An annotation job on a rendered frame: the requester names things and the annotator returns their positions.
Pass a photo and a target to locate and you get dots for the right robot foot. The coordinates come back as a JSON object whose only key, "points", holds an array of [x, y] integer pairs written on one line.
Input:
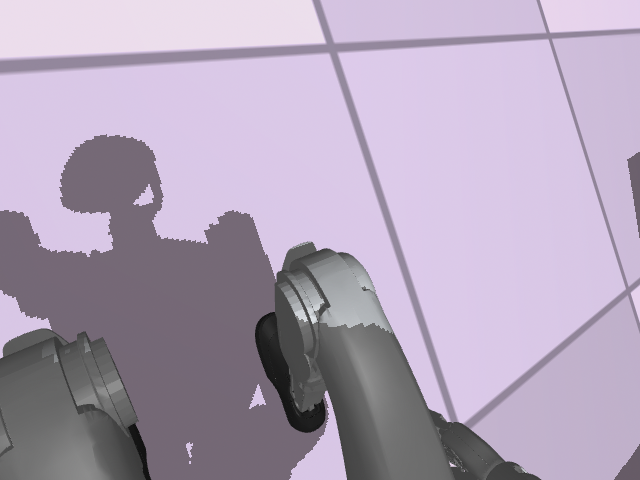
{"points": [[277, 371]]}

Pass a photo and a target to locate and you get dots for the right robot arm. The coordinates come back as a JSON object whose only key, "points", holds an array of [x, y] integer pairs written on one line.
{"points": [[510, 471]]}

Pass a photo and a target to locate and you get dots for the right robot hand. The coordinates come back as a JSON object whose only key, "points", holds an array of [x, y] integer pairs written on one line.
{"points": [[465, 449]]}

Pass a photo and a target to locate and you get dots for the left robot foot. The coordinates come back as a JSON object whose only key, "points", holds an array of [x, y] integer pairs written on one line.
{"points": [[140, 448]]}

